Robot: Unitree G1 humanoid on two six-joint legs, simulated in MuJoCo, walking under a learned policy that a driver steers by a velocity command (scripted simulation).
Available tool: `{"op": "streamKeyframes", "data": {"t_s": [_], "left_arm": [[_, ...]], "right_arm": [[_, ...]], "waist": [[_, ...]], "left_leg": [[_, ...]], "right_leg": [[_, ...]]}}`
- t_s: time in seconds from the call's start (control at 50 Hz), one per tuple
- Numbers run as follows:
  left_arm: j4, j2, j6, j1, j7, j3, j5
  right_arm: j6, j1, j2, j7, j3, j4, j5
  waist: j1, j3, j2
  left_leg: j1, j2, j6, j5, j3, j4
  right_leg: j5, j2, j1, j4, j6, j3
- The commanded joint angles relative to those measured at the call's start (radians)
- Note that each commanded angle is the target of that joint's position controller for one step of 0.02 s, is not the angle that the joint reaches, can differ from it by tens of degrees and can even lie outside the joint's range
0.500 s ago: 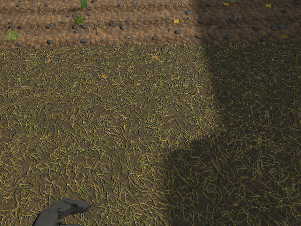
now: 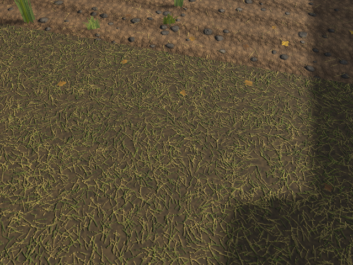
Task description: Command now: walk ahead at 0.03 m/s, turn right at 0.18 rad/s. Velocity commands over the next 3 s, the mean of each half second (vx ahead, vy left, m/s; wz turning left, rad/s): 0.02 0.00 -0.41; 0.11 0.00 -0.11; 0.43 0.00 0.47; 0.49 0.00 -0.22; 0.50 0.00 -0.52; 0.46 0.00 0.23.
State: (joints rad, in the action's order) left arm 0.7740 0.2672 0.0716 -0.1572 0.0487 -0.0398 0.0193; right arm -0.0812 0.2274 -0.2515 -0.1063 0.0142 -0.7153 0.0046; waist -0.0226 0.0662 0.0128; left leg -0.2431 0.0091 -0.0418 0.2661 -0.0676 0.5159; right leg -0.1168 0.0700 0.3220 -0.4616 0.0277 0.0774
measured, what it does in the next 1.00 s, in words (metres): walks ahead, turning right: right foot, then left foot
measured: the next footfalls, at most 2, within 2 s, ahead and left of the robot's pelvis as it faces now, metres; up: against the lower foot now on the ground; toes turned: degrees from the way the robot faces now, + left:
right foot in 0.30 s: +0.12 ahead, -0.16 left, +0.00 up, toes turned -13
left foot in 0.80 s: +0.17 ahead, +0.05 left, +0.00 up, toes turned -20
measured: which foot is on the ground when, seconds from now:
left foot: down 0.00-0.30, up 0.32-0.78, down 0.80-1.00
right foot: down 0.00-0.02, up 0.04-0.28, down 0.30-1.00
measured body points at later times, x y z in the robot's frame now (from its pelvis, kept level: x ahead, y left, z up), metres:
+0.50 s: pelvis +0.07 -0.08 +0.01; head +0.09 -0.09 +0.46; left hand +0.27 +0.16 -0.08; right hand +0.14 -0.39 -0.08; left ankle +0.08 +0.08 -0.66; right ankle +0.08 -0.15 -0.74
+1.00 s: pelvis +0.13 -0.07 +0.00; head +0.15 -0.08 +0.45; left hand +0.36 +0.11 -0.09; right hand +0.11 -0.32 -0.13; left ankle +0.14 +0.06 -0.73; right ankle +0.08 -0.16 -0.73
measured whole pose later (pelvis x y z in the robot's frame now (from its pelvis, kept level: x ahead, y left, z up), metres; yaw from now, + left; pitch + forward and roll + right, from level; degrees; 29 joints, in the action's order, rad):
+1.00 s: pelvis +0.13 -0.07 +0.00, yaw -18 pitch +1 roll -1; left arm 0.59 0.23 0.08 -0.23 0.01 -0.01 0.06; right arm -0.08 0.36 -0.24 -0.03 0.00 -0.76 -0.03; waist 0.04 0.01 -0.03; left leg -0.23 0.00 -0.09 0.38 0.05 0.59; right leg -0.37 -0.05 0.24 -0.56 -0.06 0.00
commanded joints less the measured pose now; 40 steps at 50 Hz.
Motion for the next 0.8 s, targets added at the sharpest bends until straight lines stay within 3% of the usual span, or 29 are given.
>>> {"op": "streamKeyframes", "data": {"t_s": [0.02,0.04,0.08,0.1,0.14,0.18,0.22,0.28,0.3,0.32,0.34,0.36,0.38,0.4,0.42,0.44,0.5,0.54,0.64,0.7,0.72,0.74,0.76,0.78,0.8], "left_arm": [[-0.098,0.143,0.013,0.078,-0.006,-0.039,0.001],[-0.103,0.154,0.025,0.081,-0.018,-0.042,0.006],[-0.108,0.129,0.042,0.058,-0.031,-0.036,0.018],[-0.114,0.116,0.044,0.059,-0.036,-0.034,0.029],[-0.114,0.096,0.036,0.038,-0.034,-0.033,0.043],[-0.112,0.071,0.029,0.049,-0.011,-0.027,0.043],[-0.116,0.058,0.028,0.054,0.024,-0.025,0.024],[-0.112,0.109,0.050,0.005,0.055,-0.050,-0.007],[-0.118,0.142,0.064,-0.017,0.048,-0.066,-0.002],[-0.127,0.276,0.075,-0.104,0.019,-0.102,0.008],[-0.140,0.330,0.078,-0.203,0.014,-0.115,0.021],[-0.092,0.282,0.093,-0.259,-0.003,-0.116,0.047],[-0.085,0.250,0.090,-0.235,-0.008,-0.113,0.036],[-0.103,0.198,0.078,-0.181,-0.012,-0.096,0.022],[-0.112,0.165,0.070,-0.133,-0.011,-0.079,0.006],[-0.138,0.167,0.059,-0.085,-0.011,-0.073,0.006],[-0.190,0.195,0.062,-0.028,-0.009,-0.080,0.020],[-0.208,0.207,0.068,-0.061,-0.007,-0.083,0.030],[-0.247,0.173,0.066,-0.115,0.004,-0.070,0.015],[-0.284,0.119,0.049,-0.061,0.016,-0.034,-0.009],[-0.287,0.102,0.036,-0.019,0.027,-0.017,-0.011],[-0.280,0.078,0.022,0.026,0.046,0.002,-0.023],[-0.253,0.053,0.003,0.009,0.071,0.016,-0.039],[-0.231,0.058,-0.012,-0.027,0.078,0.017,-0.049],[-0.209,0.092,-0.017,-0.080,0.070,0.007,-0.044]], "right_arm": [[-0.009,0.027,-0.208,0.029,0.071,0.075,-0.021],[-0.013,0.048,-0.233,0.050,0.086,0.074,-0.026],[-0.019,0.089,-0.209,0.093,0.089,0.065,-0.027],[-0.023,0.103,-0.196,0.118,0.088,0.062,-0.036],[-0.032,0.041,-0.171,0.154,0.084,0.067,-0.042],[-0.032,-0.032,-0.185,0.167,0.086,0.085,-0.039],[-0.019,-0.041,-0.219,0.169,0.094,0.084,-0.050],[0.007,-0.066,-0.232,0.157,0.091,0.068,-0.053],[0.011,-0.029,-0.198,0.142,0.077,0.044,-0.056],[0.014,0.069,-0.103,0.137,0.051,0.075,-0.052],[-0.004,0.026,-0.114,0.133,0.043,0.123,-0.052],[-0.010,-0.087,-0.130,0.120,0.043,0.113,-0.045],[-0.010,-0.112,-0.164,0.130,0.051,0.102,-0.050],[-0.015,-0.058,-0.215,0.140,0.069,0.075,-0.065],[-0.012,-0.048,-0.205,0.146,0.065,0.066,-0.077],[-0.004,-0.040,-0.187,0.147,0.055,0.067,-0.086],[0.024,0.016,-0.168,0.133,0.043,0.036,-0.061],[0.037,0.028,-0.168,0.125,0.038,0.027,-0.065],[0.055,-0.008,-0.150,0.138,0.014,0.026,-0.071],[0.050,0.007,-0.102,0.105,-0.009,0.010,-0.072],[0.047,0.029,-0.080,0.084,-0.016,0.001,-0.066],[0.043,0.070,-0.062,0.056,-0.021,-0.016,-0.050],[0.039,0.111,-0.048,0.025,-0.024,-0.038,-0.037],[0.031,0.119,-0.054,0.012,-0.020,-0.026,-0.027],[0.014,0.117,-0.096,0.016,-0.012,0.010,-0.026]], "waist": [[0.046,-0.057,-0.078],[0.062,-0.053,-0.102],[0.076,-0.039,-0.147],[0.091,-0.030,-0.168],[0.058,-0.010,-0.133],[0.058,-0.021,-0.108],[0.062,-0.037,-0.105],[0.028,-0.071,-0.081],[0.020,-0.115,-0.043],[0.040,-0.288,0.169],[-0.030,-0.351,0.186],[-0.077,-0.187,0.084],[-0.072,-0.143,0.078],[-0.032,-0.158,0.069],[0.018,-0.127,0.069],[0.056,-0.110,0.058],[0.076,-0.125,0.060],[0.057,-0.121,0.062],[-0.004,-0.119,0.073],[-0.006,-0.116,0.045],[0.016,-0.113,0.045],[0.058,-0.103,0.009],[0.073,-0.088,-0.022],[0.062,-0.082,-0.005],[0.042,-0.094,0.013]], "left_leg": [[0.088,-0.201,-0.137,0.090,0.229,-0.200],[0.139,-0.254,-0.200,0.011,0.259,-0.209],[0.209,-0.375,-0.292,-0.145,0.331,-0.248],[0.235,-0.414,-0.307,-0.200,0.338,-0.271],[0.253,-0.404,-0.245,-0.231,0.256,-0.295],[0.247,-0.336,-0.181,-0.243,0.140,-0.292],[0.236,-0.310,-0.154,-0.294,0.072,-0.273],[0.181,-0.286,-0.095,-0.247,-0.004,-0.157],[0.126,-0.248,-0.044,-0.189,-0.043,-0.068],[0.027,-0.106,0.073,0.089,-0.163,0.201],[-0.233,0.021,0.117,0.480,-0.015,0.386],[-0.395,-0.021,0.099,0.458,0.114,0.479],[-0.423,-0.049,0.093,0.423,0.127,0.578],[-0.384,-0.068,0.086,0.389,0.139,0.614],[-0.315,-0.091,0.079,0.353,0.145,0.603],[-0.245,-0.095,0.083,0.301,0.141,0.575],[-0.174,-0.064,0.110,0.141,0.120,0.522],[-0.208,-0.057,0.129,0.100,0.124,0.492],[-0.292,-0.076,0.151,0.116,0.127,0.390],[-0.178,-0.095,0.150,0.113,0.084,0.272],[-0.091,-0.085,0.152,0.078,0.053,0.240],[0.002,-0.080,0.156,-0.023,0.032,0.137],[0.070,-0.074,0.161,-0.074,0.017,0.048],[0.085,-0.051,0.143,-0.063,0.011,0.029],[0.051,-0.077,0.081,-0.025,0.061,0.014]], "right_leg": [[-0.037,-0.024,0.089,-0.032,-0.049,-0.009],[-0.054,-0.034,0.143,-0.067,-0.069,-0.001],[-0.192,-0.026,0.205,-0.168,-0.082,-0.025],[-0.328,-0.015,0.241,-0.271,-0.080,-0.047],[-0.396,0.023,0.253,-0.323,-0.074,-0.089],[-0.231,-0.003,0.178,-0.224,-0.054,-0.029],[-0.132,-0.029,0.109,-0.163,-0.056,0.008],[0.111,-0.085,-0.073,0.034,-0.105,0.024],[0.257,-0.080,-0.193,0.064,-0.152,-0.010],[0.720,0.131,-0.432,0.062,-0.356,-0.291],[0.639,0.302,-0.628,0.124,-0.525,-0.634],[0.517,0.271,-0.576,0.146,-0.444,-0.567],[0.491,0.232,-0.518,0.150,-0.395,-0.474],[0.518,0.221,-0.450,0.158,-0.382,-0.436],[0.535,0.203,-0.329,0.178,-0.362,-0.398],[0.500,0.178,-0.222,0.220,-0.347,-0.376],[0.380,0.126,-0.140,0.258,-0.329,-0.345],[0.303,0.111,-0.145,0.249,-0.326,-0.366],[0.080,0.134,-0.203,0.199,-0.326,-0.457],[-0.033,0.092,-0.082,0.129,-0.253,-0.409],[-0.079,0.067,0.005,0.102,-0.223,-0.390],[-0.129,0.040,0.081,0.066,-0.190,-0.370],[-0.279,0.003,0.125,0.057,-0.149,-0.363],[-0.401,-0.029,0.135,0.058,-0.123,-0.370],[-0.476,-0.044,0.111,0.036,-0.107,-0.386]]}}
Over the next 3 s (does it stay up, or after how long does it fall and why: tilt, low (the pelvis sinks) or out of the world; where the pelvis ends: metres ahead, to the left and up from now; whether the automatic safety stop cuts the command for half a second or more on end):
stays up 1.22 -0.27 -0.16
